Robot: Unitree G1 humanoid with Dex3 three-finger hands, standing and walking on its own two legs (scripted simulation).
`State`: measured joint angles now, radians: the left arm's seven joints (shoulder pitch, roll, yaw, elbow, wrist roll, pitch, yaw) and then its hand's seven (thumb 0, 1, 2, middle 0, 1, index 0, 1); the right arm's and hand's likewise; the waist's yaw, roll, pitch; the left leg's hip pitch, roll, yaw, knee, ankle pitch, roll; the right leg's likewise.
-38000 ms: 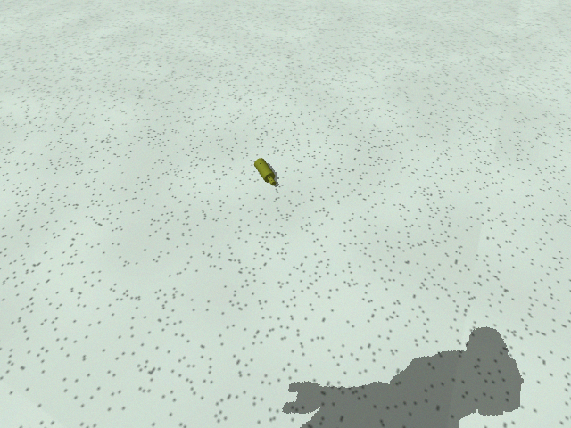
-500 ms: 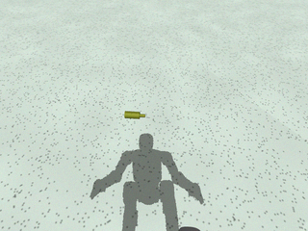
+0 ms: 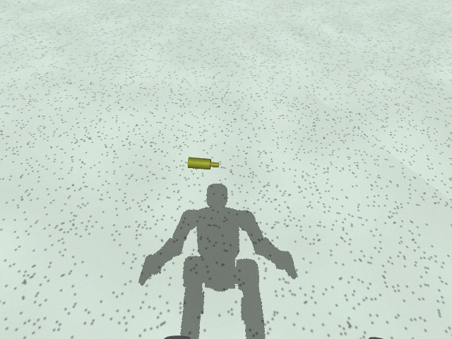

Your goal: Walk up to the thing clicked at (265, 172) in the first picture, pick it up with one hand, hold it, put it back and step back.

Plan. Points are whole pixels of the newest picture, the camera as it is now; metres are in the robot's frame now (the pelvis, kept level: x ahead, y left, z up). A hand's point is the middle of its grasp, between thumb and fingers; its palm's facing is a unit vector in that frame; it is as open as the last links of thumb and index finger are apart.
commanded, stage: step back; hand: left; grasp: from above
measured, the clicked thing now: (203, 163) +1.06 +0.15 -0.73
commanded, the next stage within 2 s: stand in 0.24 s
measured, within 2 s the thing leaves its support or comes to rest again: neither
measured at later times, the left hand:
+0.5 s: hand out of the picture +0.12 +0.25 -0.13, palm faces -0.02 -0.94 -0.33, open 7.3 cm
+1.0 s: hand out of the picture +0.06 +0.26 -0.14, palm faces -0.02 -0.94 -0.34, open 7.3 cm
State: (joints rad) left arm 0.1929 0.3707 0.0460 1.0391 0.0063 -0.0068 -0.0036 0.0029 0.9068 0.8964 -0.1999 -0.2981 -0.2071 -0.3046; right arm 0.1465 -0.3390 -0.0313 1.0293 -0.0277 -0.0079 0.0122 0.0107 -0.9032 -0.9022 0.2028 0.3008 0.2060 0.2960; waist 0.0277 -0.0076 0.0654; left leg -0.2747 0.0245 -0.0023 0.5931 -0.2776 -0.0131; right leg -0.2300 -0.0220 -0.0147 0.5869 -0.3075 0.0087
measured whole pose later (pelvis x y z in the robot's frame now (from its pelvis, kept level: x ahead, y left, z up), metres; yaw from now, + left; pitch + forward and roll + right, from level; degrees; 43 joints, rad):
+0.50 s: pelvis +0.01 +0.00 +0.02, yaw -1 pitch -3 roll +0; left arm 0.05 0.34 0.01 1.12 0.00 -0.02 0.00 0.00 0.91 0.90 -0.20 -0.30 -0.21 -0.30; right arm 0.04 -0.34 -0.01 1.12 -0.01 -0.02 0.01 0.01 -0.90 -0.90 0.20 0.30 0.21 0.30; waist 0.00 -0.01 0.07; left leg -0.12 0.02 0.02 0.35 -0.18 -0.01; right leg -0.09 -0.03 0.00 0.35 -0.21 0.02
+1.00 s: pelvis +0.00 +0.00 +0.02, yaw +0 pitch -3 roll +0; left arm 0.12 0.35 0.00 1.16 0.01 -0.01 -0.01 0.00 0.91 0.90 -0.20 -0.30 -0.21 -0.30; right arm 0.12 -0.35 0.00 1.16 -0.01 -0.01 0.02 0.01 -0.90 -0.90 0.20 0.30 0.21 0.30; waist 0.00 0.00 0.05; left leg -0.14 0.02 0.01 0.32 -0.13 -0.01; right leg -0.11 -0.02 -0.01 0.33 -0.18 0.02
